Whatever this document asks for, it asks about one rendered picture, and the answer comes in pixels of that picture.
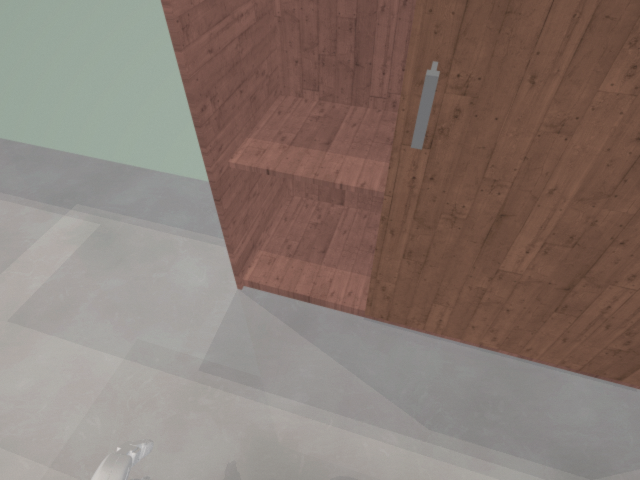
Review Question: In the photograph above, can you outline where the wardrobe door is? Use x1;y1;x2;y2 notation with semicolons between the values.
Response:
365;0;640;386

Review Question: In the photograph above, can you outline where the left robot hand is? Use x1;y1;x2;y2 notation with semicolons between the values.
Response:
91;439;154;480

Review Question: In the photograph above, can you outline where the handle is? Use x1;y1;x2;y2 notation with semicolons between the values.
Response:
411;61;440;150

